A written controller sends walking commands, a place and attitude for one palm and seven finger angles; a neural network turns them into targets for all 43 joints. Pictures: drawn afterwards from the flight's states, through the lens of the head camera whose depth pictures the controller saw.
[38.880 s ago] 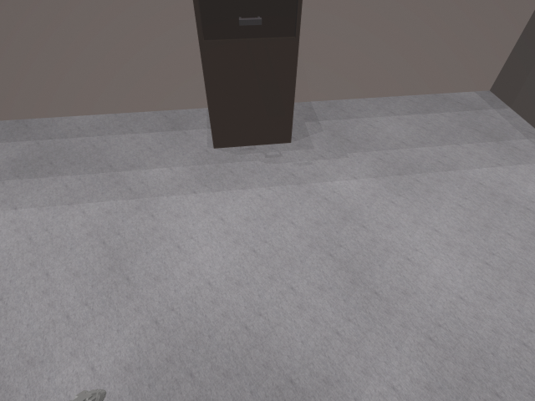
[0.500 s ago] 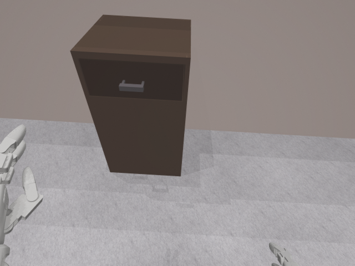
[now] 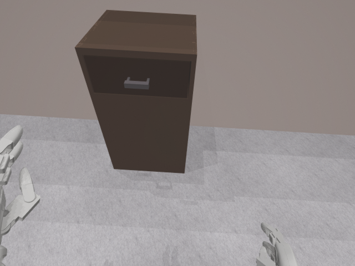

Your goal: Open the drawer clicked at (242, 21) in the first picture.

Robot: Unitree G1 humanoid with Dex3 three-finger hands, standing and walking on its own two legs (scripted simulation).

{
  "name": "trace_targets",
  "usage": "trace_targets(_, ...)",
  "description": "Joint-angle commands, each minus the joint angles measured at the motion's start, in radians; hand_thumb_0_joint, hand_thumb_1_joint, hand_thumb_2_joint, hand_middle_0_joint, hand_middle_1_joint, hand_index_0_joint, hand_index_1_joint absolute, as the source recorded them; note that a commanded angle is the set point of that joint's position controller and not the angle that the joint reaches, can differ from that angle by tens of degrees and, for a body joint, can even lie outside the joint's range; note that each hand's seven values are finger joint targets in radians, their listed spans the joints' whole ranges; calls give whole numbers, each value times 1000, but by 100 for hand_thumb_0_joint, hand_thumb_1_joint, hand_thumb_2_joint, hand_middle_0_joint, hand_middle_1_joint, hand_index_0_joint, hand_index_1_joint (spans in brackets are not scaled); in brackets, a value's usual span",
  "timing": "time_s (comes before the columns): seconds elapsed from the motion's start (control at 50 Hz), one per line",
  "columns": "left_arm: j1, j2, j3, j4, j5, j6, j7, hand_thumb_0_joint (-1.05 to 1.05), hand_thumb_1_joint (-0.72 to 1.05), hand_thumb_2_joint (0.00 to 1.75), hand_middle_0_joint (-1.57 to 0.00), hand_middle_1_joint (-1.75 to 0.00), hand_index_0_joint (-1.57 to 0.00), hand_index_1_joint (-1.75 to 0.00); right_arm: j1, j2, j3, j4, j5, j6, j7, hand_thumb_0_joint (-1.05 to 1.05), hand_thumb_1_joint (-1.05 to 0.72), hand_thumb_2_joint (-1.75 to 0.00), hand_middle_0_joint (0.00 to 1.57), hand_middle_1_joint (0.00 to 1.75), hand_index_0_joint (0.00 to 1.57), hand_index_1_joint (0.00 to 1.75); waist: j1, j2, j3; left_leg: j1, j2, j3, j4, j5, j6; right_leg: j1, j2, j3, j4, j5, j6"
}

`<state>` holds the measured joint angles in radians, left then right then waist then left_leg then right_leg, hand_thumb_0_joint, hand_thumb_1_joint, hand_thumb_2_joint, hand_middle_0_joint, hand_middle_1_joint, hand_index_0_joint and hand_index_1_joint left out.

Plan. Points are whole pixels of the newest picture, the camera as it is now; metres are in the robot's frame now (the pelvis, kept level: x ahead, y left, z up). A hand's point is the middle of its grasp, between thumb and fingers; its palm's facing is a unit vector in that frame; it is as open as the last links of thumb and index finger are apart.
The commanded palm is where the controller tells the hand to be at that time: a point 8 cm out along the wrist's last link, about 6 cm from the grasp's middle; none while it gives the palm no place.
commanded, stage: let the arm hang, fingers relaxed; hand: left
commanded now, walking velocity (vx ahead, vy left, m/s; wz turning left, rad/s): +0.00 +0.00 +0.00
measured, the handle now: (137, 82) +0.81 +0.22 -0.04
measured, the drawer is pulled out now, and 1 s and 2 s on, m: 0.00 0.00 0.00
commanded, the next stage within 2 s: look to check the result in 1.14 s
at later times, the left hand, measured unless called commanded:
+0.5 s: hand out of the picture -0.04 +0.19 -0.18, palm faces -0.02 -0.99 -0.16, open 7.4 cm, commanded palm none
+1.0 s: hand out of the picture +0.08 +0.23 -0.14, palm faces +0.00 -0.94 -0.34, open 7.4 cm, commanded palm none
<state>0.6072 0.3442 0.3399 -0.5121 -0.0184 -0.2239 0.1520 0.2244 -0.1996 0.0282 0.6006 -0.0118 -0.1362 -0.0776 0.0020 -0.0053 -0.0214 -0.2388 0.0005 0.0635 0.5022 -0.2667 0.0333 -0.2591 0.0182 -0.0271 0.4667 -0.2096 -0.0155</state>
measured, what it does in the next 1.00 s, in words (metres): stands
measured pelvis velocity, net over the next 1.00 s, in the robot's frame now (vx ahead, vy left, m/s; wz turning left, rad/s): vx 0.00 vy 0.00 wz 0.01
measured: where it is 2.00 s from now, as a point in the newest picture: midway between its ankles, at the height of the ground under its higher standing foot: outside the picture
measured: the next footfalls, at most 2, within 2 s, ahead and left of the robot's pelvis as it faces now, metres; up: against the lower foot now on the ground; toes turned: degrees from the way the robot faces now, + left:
none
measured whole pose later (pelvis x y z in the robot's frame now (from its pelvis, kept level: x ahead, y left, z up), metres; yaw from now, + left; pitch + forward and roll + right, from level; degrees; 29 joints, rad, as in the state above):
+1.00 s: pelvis +0.00 +0.00 +0.01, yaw +0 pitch -3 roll +0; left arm 0.12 0.29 0.01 1.09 0.01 -0.02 0.01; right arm 0.17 -0.27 -0.01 1.10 -0.02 0.00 0.00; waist -0.01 0.03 0.05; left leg -0.12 -0.02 0.06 0.34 -0.19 0.03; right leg -0.16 0.00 -0.03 0.36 -0.16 -0.02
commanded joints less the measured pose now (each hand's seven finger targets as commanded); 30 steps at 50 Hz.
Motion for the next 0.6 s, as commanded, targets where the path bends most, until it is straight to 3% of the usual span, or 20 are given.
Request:
trace_targets(0.0,-31,148,100,-215,-4,-58,9,0,90,90,-20,-30,-20,-30,-92,-127,-56,-152,7,-51,-6,0,-90,-90,20,30,20,30,-12,34,-51,-64,90,-103,-124,15,-10,70,-90,131,-90,94,-9)
trace_targets(0.02,-156,82,-248,619,85,114,-134,0,90,90,-20,-30,-20,-30,-123,-328,-132,115,3,-60,83,0,-90,-90,20,30,20,30,-61,19,22,-88,96,-117,64,198,13,-65,-145,94,42,303,-17)
trace_targets(0.04,-142,74,-217,644,69,188,-149,0,90,90,-20,-30,-20,-30,-37,-272,-130,106,10,3,84,0,-90,-90,20,30,20,30,-43,20,-74,-21,105,-104,32,244,0,-52,-131,132,45,286,-22)
trace_targets(0.06,-173,53,-226,662,63,201,-152,0,90,90,-20,-30,-20,-30,-21,-256,-116,96,7,29,80,0,-90,-90,20,30,20,30,-33,-4,-85,-35,116,-131,20,249,17,-56,-104,97,74,199,-21)
trace_targets(0.08,-202,55,-231,703,62,206,-154,0,90,90,-20,-30,-20,-30,-36,-261,-106,87,3,45,78,0,-90,-90,20,30,20,30,-24,-15,-72,-57,130,-157,-11,272,34,-47,-80,74,101,155,-16)
trace_targets(0.1,-237,74,-234,752,66,209,-154,0,90,90,-20,-30,-20,-30,-41,-273,-102,85,-2,55,77,0,-90,-90,20,30,20,30,-17,-88,-69,-66,147,-185,-36,293,45,-24,-65,63,118,131,-15)
trace_targets(0.16,-301,119,-253,947,61,216,-152,0,90,90,-20,-30,-20,-30,-83,-298,-93,114,-11,78,74,0,-90,-90,20,30,20,30,7,-91,-35,-87,126,-174,-67,249,43,51,-86,103,64,133,-23)
trace_targets(0.18,-321,131,-262,1017,59,219,-150,0,90,90,-20,-30,-20,-30,-90,-293,-89,133,-11,87,73,0,-90,-90,20,30,20,30,8,-92,-24,-82,109,-163,-73,188,35,60,-99,125,30,121,-27)
trace_targets(0.22,-368,141,-282,1135,53,221,-147,0,90,90,-20,-30,-20,-30,-89,-278,-78,174,-10,101,74,0,-90,-90,20,30,20,30,2,-34,12,-73,92,-157,-109,74,25,53,-114,158,-27,48,-35)
trace_targets(0.28,-389,137,-305,1286,44,220,-147,0,90,90,-20,-30,-20,-30,-78,-262,-63,244,-8,115,74,0,-90,-90,20,30,20,30,-2,74,39,-44,97,-159,-177,-59,16,44,-107,162,-94,-78,-31)
trace_targets(0.3,-387,139,-306,1321,44,218,-146,0,90,90,-20,-30,-20,-30,-66,-259,-64,262,-5,118,74,0,-90,-90,20,30,20,30,-1,60,40,-45,101,-165,-190,-86,16,54,-105,157,-109,-96,-29)
trace_targets(0.34,-373,121,-313,1396,39,215,-146,0,90,90,-20,-30,-20,-30,-43,-247,-59,308,-4,121,70,0,-90,-90,20,30,20,30,-1,101,32,-25,99,-160,-207,-105,12,67,-109,160,-131,-94,-32)
trace_targets(0.38,-357,107,-315,1458,35,210,-145,0,90,90,-20,-30,-20,-30,-19,-236,-58,347,-2,123,66,0,-90,-90,20,30,20,30,-4,111,19,1,100,-152,-212,-90,9,75,-113,154,-146,-72,-36)
trace_targets(0.42,-354,92,-316,1504,32,207,-142,0,90,90,-20,-30,-20,-30,10,-224,-58,379,1,122,60,0,-90,-90,20,30,20,30,-8,79,25,25,109,-154,-211,-34,9,78,-116,143,-152,-28,-36)
trace_targets(0.46,-345,76,-319,1543,29,207,-139,0,90,90,-20,-30,-20,-30,30,-214,-57,408,1,123,56,0,-90,-90,20,30,20,30,-8,97,38,30,115,-156,-224,-19,8,80,-116,128,-153,-8,-34)
trace_targets(0.58,-345,61,-321,1601,29,210,-132,0,90,90,-20,-30,-20,-30,67,-205,-62,454,0,129,50,0,-90,-90,20,30,20,30,-10,46,76,22,122,-164,-246,-38,13,76,-113,115,-161,-26,-33)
